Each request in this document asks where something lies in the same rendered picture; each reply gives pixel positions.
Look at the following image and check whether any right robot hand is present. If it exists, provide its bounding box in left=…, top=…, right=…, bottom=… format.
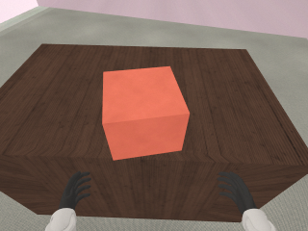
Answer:
left=217, top=171, right=257, bottom=215

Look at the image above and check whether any left robot forearm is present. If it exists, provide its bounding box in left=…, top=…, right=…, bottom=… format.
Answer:
left=44, top=208, right=77, bottom=231

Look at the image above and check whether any carton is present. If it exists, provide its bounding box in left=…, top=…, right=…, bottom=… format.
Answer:
left=102, top=66, right=190, bottom=161

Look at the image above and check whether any right robot forearm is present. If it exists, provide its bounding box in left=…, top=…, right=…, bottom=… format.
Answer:
left=242, top=209, right=276, bottom=231

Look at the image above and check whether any left robot hand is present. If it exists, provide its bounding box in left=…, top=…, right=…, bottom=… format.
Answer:
left=58, top=170, right=91, bottom=211

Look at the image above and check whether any pedestal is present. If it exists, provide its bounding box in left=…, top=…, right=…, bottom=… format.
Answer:
left=0, top=43, right=308, bottom=222

